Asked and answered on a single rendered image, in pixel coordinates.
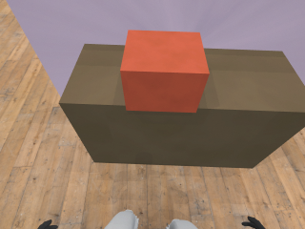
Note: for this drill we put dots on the robot thigh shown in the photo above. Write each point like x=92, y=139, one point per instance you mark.
x=123, y=220
x=180, y=224

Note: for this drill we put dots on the pedestal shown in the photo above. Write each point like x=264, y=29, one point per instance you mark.
x=253, y=102

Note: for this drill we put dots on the right robot thigh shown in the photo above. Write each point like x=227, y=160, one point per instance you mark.
x=180, y=224

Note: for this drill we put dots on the left robot thigh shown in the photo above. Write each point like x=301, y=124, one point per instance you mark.
x=123, y=220

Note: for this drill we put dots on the left robot hand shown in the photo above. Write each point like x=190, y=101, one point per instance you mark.
x=47, y=225

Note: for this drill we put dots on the right robot hand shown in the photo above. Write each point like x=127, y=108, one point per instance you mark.
x=253, y=222

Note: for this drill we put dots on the carton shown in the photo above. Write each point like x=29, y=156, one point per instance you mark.
x=163, y=71

